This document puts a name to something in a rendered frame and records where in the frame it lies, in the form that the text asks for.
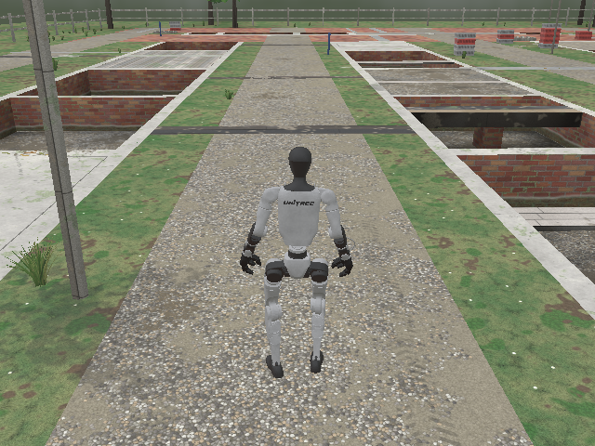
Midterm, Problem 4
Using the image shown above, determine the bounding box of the robot right upper arm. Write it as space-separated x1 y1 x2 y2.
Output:
319 188 343 239

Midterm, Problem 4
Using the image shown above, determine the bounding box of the left robot forearm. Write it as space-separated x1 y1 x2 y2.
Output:
242 222 261 257

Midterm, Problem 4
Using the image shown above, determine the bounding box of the right robot thigh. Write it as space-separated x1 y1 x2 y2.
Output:
310 258 329 315

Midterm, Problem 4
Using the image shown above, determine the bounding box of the robot left upper arm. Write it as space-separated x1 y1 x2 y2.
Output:
252 187 280 237

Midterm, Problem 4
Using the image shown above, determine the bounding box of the robot torso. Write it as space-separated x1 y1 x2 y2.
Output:
277 183 321 279

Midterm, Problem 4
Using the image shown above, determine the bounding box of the robot left hand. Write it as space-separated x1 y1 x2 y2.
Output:
240 253 261 275

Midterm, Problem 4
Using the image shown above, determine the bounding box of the robot right hand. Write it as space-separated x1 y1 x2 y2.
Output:
331 257 353 277

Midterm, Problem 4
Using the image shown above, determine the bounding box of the right robot forearm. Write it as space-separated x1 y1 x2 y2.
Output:
334 225 350 261

